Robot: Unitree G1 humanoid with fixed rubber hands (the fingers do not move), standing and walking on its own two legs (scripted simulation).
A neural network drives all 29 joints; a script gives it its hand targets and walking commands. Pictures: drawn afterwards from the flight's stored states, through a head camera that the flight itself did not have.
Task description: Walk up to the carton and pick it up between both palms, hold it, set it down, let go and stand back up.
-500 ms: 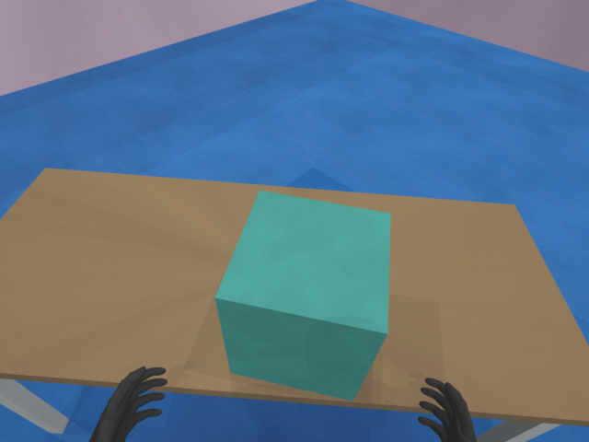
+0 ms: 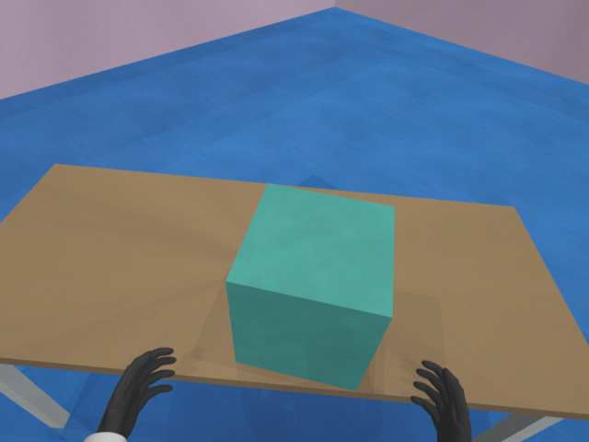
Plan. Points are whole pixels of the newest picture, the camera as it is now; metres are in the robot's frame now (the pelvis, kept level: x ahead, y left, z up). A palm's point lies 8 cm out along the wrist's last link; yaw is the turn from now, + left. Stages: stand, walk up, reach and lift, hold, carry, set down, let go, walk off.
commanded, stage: reach and lift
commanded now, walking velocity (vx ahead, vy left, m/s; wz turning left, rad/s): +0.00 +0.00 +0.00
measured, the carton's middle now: (312, 287) +0.39 -0.02 -0.05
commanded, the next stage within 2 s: none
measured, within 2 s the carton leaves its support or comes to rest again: neither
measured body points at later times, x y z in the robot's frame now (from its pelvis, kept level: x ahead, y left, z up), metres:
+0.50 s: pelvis +0.01 -0.01 +0.01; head -0.01 +0.00 +0.46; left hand +0.27 +0.21 +0.00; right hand +0.24 -0.22 +0.00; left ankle -0.02 +0.11 -0.73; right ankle +0.04 -0.16 -0.73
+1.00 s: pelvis +0.02 -0.01 +0.01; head +0.00 +0.00 +0.46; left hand +0.35 +0.20 +0.06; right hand +0.30 -0.23 +0.05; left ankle -0.02 +0.11 -0.73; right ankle +0.04 -0.16 -0.73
